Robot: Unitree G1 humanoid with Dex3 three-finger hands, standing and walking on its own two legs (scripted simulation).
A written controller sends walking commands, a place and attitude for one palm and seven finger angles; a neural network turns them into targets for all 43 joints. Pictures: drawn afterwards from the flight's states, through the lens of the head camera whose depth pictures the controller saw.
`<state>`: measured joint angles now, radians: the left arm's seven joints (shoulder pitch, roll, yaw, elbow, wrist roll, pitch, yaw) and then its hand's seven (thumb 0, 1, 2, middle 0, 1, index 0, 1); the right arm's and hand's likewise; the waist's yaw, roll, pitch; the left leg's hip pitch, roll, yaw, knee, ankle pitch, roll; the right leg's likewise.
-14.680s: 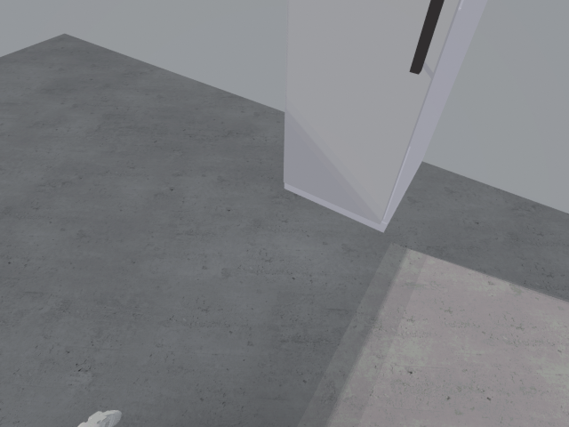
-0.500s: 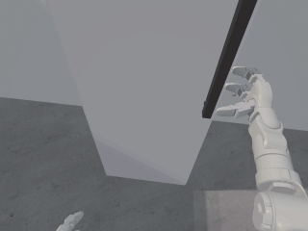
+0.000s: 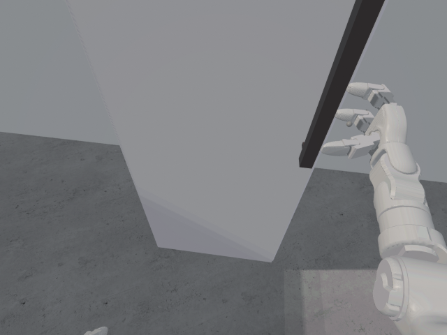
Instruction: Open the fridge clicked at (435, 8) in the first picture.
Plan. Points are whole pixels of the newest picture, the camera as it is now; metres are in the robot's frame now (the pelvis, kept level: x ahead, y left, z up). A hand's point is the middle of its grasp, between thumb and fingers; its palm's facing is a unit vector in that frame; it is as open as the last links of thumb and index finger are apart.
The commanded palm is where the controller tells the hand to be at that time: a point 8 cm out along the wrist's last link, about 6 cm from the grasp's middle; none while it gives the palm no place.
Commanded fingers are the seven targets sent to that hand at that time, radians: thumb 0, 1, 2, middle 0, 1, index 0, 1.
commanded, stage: slide the fingers in behind the handle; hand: right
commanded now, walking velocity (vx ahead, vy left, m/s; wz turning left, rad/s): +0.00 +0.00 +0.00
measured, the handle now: (340, 62) +0.50 -0.12 +0.26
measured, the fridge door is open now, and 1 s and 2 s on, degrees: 0 0 0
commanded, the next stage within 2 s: move the hooked fingers beside the handle in 0.62 s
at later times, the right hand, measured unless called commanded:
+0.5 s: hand (347, 125) +0.45 -0.16 +0.17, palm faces +0.04 +1.00 +0.02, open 14.0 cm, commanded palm +0.43 -0.19 +0.17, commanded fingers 0.00 0.50 -0.30 0.30 1.20 0.30 1.20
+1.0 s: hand (343, 127) +0.45 -0.15 +0.17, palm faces +0.05 +1.00 +0.01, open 14.0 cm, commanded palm +0.42 -0.19 +0.17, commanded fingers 0.00 0.50 -0.30 0.30 1.20 0.30 1.20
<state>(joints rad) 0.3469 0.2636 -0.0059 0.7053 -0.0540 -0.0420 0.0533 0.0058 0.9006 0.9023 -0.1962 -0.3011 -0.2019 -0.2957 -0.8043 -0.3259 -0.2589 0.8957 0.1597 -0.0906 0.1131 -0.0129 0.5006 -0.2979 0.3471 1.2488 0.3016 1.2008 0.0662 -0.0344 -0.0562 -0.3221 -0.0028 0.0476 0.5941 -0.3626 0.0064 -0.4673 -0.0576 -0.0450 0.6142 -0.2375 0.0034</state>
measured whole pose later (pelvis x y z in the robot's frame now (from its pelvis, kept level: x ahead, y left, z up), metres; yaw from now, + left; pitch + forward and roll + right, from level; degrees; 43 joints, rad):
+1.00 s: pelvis +0.00 +0.00 +0.00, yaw -1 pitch +5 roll +1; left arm 0.31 0.24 -0.02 0.70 -0.06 -0.05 0.04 0.01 0.90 0.90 -0.20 -0.30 -0.20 -0.30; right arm -0.78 -0.26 -0.19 0.84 0.17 -0.07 0.06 -0.01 0.50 -0.30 0.23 1.21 0.30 1.20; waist 0.04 -0.04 -0.06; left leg -0.31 0.00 0.06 0.60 -0.37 0.01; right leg -0.46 -0.05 -0.03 0.63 -0.24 0.00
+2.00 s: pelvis +0.00 +0.00 +0.00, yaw +0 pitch +3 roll +1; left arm 0.30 0.25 -0.03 0.66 -0.07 -0.01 0.07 0.01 0.90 0.90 -0.20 -0.30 -0.20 -0.30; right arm -0.64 -0.32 -0.26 0.69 0.20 -0.01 0.15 -0.01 0.50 -0.30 0.30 1.20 0.30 1.20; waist 0.04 -0.04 -0.06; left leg -0.26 0.00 0.04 0.56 -0.36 0.00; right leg -0.41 -0.05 -0.05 0.60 -0.24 0.00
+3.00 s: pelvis +0.01 +0.00 +0.00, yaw +0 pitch +4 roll +1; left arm 0.32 0.26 -0.02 0.66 -0.07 -0.01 0.07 0.01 0.90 0.90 -0.20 -0.30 -0.20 -0.30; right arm -0.64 -0.36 -0.29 0.70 0.19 -0.02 0.17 -0.01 0.50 -0.30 0.30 1.20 0.30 1.20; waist 0.05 -0.04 -0.06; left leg -0.27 0.00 0.04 0.56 -0.36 0.00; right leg -0.43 -0.06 -0.05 0.60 -0.25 0.00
